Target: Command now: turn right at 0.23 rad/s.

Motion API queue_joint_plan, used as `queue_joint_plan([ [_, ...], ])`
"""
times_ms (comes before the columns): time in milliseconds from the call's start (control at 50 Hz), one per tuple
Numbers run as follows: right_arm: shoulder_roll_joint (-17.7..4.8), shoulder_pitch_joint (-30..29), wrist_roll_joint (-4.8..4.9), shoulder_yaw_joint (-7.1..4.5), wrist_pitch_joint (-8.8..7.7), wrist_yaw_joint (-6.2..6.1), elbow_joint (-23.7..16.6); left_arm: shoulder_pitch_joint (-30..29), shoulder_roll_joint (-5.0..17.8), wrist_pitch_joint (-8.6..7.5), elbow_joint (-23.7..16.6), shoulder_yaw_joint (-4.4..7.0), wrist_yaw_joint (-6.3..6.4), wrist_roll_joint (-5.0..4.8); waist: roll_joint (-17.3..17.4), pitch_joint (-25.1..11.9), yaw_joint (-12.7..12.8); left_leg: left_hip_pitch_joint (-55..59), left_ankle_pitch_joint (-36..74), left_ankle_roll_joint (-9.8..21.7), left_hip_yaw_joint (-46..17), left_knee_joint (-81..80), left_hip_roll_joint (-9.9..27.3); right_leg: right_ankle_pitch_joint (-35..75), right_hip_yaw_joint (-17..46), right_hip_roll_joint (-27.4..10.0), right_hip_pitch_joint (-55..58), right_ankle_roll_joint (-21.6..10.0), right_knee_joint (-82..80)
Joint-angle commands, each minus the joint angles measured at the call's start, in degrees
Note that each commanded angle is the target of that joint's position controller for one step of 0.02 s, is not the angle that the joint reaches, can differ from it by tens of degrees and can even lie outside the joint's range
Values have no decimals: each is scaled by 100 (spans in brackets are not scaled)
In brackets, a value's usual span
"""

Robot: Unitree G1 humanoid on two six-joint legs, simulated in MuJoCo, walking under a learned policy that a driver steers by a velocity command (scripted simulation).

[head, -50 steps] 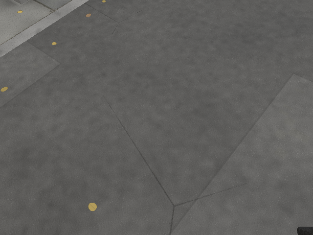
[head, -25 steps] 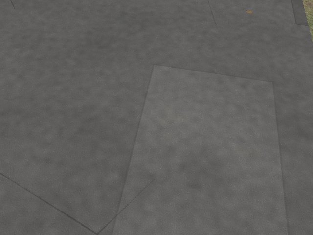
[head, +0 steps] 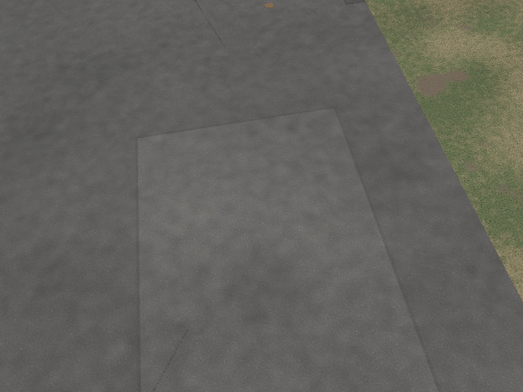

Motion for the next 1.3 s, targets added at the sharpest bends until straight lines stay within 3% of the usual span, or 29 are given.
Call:
queue_joint_plan([
  [20, -297, -97, -9, -8, -39, 10, -363, -143, 888, -72, -248, 247, 12, 21, -1011, -861, 103, 515, -9, -2, -108, -877, 80, 2212, 987, -1352, 622, -1059, -540],
  [80, -235, 128, 13, 42, -30, 60, -232, -218, 498, -95, -31, 91, -64, 65, -978, -828, 72, 1203, 170, 76, -27, -1756, 121, 1554, 946, -1366, 384, -1000, -530],
  [120, -351, 180, 1, 34, -59, 95, -246, -188, 623, -111, 131, 120, -71, 21, -849, -607, -60, 1637, 1230, 237, 144, -2764, -29, 800, 737, -1139, 199, -683, -365],
  [140, -658, 48, -30, -24, -74, 90, -356, 30, 753, -119, 208, 174, -34, 45, -612, -533, 61, 1632, 2050, 355, -106, -2779, 87, 291, 627, -945, 219, -434, -184],
  [160, -1086, -76, 5, -118, -86, 66, -488, 262, 847, -119, 196, 226, 8, 139, 22, -481, 333, 1521, 3172, 611, -568, -2608, 417, -343, 313, -560, 147, -164, 190],
  [180, -1189, -117, 121, -184, -86, 65, -472, 265, 754, -105, 139, 223, 62, 190, 714, -479, 406, 1238, 2895, 1075, -1126, -2819, 651, -572, -234, -86, 94, 148, 560],
  [260, -1046, 504, 18, -232, -249, 38, -433, -492, 490, -56, -185, 256, 152, 5, 1395, -564, -196, 2110, 3037, 2097, -3088, -3556, 1456, -2478, 241, 431, -1340, 339, 2644],
  [320, -1018, 180, 213, -308, -235, -74, -514, -340, 450, -130, -181, 286, 90, -81, 736, -816, 26, 2420, 3027, 1660, -2713, -3319, 1106, -2012, 566, 167, -1481, 411, 2174],
  [380, -993, -142, 241, -372, 74, -145, -723, 2, 313, -218, -33, 283, -48, -146, 874, -1060, 108, 1942, 2783, 1352, -2540, -3207, 652, -968, 284, 413, -349, 544, 754],
  [420, -827, -341, 299, -339, 142, -138, -884, 638, 480, -198, 204, 405, -94, -153, 690, -1148, 385, 1168, 1590, 971, -2370, -2882, 275, 253, 141, 293, 926, 465, -646],
  [440, -459, 0, 225, -252, 146, -105, -869, 742, 912, -142, 176, 527, -26, -83, -374, -1094, 205, 128, -147, 575, -1812, -1779, -258, 58, 1269, -870, 1674, 75, -1025],
  [460, -395, 327, 154, -256, 75, -98, -957, 294, 1332, -97, -7, 573, -29, 201, -1803, -825, -96, -880, -1490, 280, -1132, -520, -844, 539, 2934, -2214, 1185, -763, -1223],
  [480, -852, 446, 86, -373, 6, -85, -909, 22, 1098, -164, -207, 491, -32, 303, -1438, -683, -178, -903, -1422, 183, -1131, 537, -276, 612, 3008, -2543, 830, -1131, -1289],
  [500, -1083, 453, 135, -468, 26, -71, -767, -295, 758, -206, -267, 389, 7, 253, -925, -451, -260, -877, -998, 129, -1027, 946, -139, 541, 2264, -2192, 599, -1004, -1213],
  [540, -912, 578, 124, -460, 116, -79, -601, -568, 609, -244, -308, 343, 118, 69, -721, -264, -260, -1097, -180, -45, -812, 1333, 21, 726, 1153, -1550, 737, -671, -1071],
  [580, -693, 402, 152, -379, 118, -7, -741, -291, 612, -233, -248, 325, 218, 77, -835, -313, -64, -1168, 192, -200, -486, 1427, 118, 1665, 466, -1370, 894, -724, -984],
  [640, -454, -66, 183, -251, 89, 87, -1051, 222, 755, -143, -121, 378, 266, 115, -809, -458, 266, -1416, 209, -358, -247, 861, 251, 2371, 197, -1601, 1581, -975, -927],
  [760, -314, -316, 145, -178, 154, 260, -1296, 119, 1068, -74, -47, 516, 126, 31, -783, -540, 300, -868, 209, -221, 115, -228, 409, 2751, -498, -1959, 1762, -1048, -847],
  [880, -312, -347, 136, -227, 327, 329, -1380, 33, 1216, -119, 149, 597, -105, -271, -926, -746, 91, 567, -6, 330, 516, -2017, -64, 3479, -887, -2035, 1643, -734, -55],
  [920, -730, 440, 66, -398, 312, 240, -1139, 217, 997, -155, 331, 510, -118, -340, -434, -1110, -331, 2417, 2016, 792, 241, -3455, -211, 3131, -1340, -1555, 750, -119, 1225],
  [940, -1319, 916, 18, -511, 255, 93, -1138, 22, 596, -207, 76, 338, -123, -21, 878, -1532, -410, 4090, 5093, 1329, -1523, -3096, 1172, -469, -1436, -1017, -1111, 362, 2878],
  [960, -1513, 553, -135, -467, 116, 82, -1229, 112, 604, -194, -33, 306, -85, 112, 1459, -2036, -217, 3844, 5634, 2755, -2790, -3055, 2448, -2912, -730, -401, -2013, 720, 4212],
  [980, -1008, 544, -96, -308, -1, 134, -1213, -141, 981, -130, 98, 407, -69, -6, 564, -1938, -479, 3469, 5280, 2688, -2116, -3178, 2117, -2840, -103, -568, -2012, 747, 4629],
  [1000, -794, 247, -47, -217, -86, 127, -1085, -220, 899, -90, 73, 380, -47, -118, 592, -1470, -275, 3083, 4591, 2311, -1504, -3225, 1669, -2424, -29, -645, -2069, 678, 4423],
  [1040, -658, -266, 60, -170, -125, 78, -1042, -97, 923, -14, 208, 403, 88, -16, 421, -940, -15, 2471, 3860, 1877, -1115, -3398, 1202, -1581, -25, -644, -1931, 727, 3895],
  [1120, -467, -511, -58, -59, -180, 13, -928, 360, 677, 55, 417, 321, 103, -45, 538, -1023, 219, 1968, 3862, 1846, -700, -3529, 940, -887, -43, -507, -1053, 852, 3206],
  [1140, -447, -506, -57, -47, -182, 10, -869, 277, 577, 63, 400, 271, 105, -39, 558, -969, 178, 1917, 3616, 1801, -663, -3530, 887, -844, -33, -523, -899, 841, 2789],
  [1200, -874, 215, 76, -165, -198, 26, -589, -33, 651, -29, 272, 224, -26, -165, 958, -733, -222, 1933, -1069, 1829, -1527, -4385, 1102, -858, -233, -463, -1116, 622, 2157],
  [1300, -870, 338, 157, -128, -433, 79, -469, -95, 621, -393, 305, 195, -166, -214, 651, -169, -145, 1695, -1630, 1741, -1962, -4630, 1353, -1048, -194, -543, -997, 161, 1220],
])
